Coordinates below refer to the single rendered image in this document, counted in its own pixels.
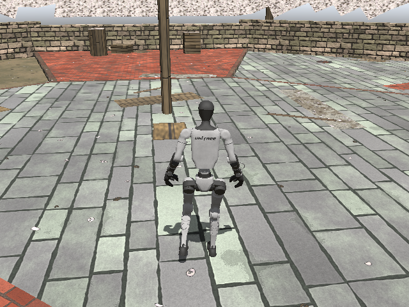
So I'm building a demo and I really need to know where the robot left thigh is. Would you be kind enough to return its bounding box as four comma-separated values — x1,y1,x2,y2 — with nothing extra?
183,177,196,214

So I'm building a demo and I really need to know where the robot right forearm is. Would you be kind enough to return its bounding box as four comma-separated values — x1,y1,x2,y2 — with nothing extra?
230,154,242,177

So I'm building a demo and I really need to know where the robot left forearm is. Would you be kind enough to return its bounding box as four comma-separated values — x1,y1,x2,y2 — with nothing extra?
166,153,179,176

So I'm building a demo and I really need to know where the right robot upper arm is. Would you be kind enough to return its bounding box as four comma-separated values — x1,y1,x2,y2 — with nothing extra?
219,129,237,164

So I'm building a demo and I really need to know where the left robot upper arm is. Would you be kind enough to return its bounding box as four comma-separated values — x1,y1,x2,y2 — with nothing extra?
173,128,192,162

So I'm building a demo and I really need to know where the right robot hand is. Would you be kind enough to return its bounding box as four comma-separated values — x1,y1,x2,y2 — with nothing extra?
229,175,244,188

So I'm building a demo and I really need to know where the left robot hand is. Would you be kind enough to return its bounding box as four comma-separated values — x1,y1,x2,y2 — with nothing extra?
164,173,178,187

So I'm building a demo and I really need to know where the right robot foot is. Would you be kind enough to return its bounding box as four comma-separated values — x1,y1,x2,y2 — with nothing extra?
207,241,217,257

